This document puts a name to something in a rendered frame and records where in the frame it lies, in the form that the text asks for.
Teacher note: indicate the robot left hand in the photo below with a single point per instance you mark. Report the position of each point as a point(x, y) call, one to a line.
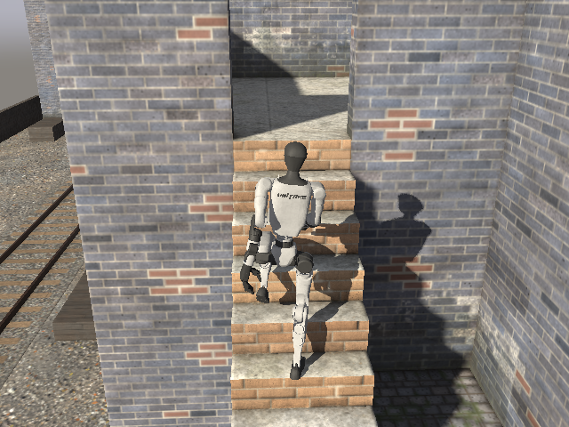
point(244, 276)

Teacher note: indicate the humanoid robot torso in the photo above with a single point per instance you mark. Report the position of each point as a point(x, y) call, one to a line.
point(287, 213)

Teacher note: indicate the robot right upper arm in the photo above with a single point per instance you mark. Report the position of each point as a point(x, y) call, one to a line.
point(317, 203)

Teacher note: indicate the robot left upper arm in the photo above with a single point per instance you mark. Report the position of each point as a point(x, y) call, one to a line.
point(262, 188)

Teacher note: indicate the robot right forearm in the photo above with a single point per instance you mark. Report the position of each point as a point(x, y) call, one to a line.
point(307, 225)

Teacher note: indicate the left robot shin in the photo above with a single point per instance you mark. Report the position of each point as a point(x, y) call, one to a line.
point(264, 272)

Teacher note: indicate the robot left forearm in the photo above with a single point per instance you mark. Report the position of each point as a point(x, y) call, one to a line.
point(252, 244)

